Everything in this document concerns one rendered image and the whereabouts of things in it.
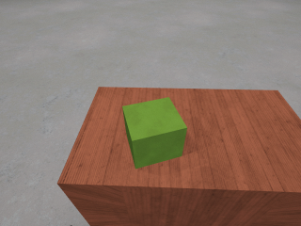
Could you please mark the pedestal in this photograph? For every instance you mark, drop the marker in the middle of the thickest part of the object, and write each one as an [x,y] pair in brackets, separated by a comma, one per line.
[240,163]

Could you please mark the carton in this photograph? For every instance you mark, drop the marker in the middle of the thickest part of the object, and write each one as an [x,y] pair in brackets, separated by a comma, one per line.
[155,131]

